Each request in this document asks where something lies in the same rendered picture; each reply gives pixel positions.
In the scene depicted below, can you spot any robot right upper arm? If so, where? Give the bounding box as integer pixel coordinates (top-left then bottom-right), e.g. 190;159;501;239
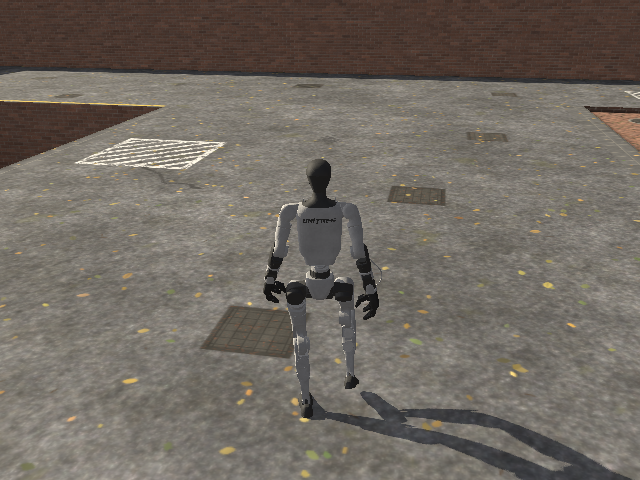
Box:
340;202;366;259

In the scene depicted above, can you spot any right robot hand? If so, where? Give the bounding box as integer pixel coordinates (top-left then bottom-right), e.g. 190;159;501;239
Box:
355;291;379;320

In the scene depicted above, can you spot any left robot hand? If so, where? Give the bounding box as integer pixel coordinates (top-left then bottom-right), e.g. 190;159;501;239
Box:
263;281;286;303

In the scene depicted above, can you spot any robot left forearm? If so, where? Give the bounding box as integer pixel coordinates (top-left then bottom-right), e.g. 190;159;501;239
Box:
264;242;283;284

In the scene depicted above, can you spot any left robot foot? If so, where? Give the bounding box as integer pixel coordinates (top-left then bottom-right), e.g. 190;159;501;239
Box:
298;392;313;418

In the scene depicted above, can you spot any robot right thigh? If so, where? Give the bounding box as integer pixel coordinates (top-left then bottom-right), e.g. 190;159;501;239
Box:
333;277;355;327

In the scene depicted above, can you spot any robot right forearm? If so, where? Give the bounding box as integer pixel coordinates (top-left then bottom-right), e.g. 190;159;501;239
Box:
356;244;377;294

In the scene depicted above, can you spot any robot left upper arm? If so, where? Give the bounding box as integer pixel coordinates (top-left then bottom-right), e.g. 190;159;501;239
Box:
273;203;298;258

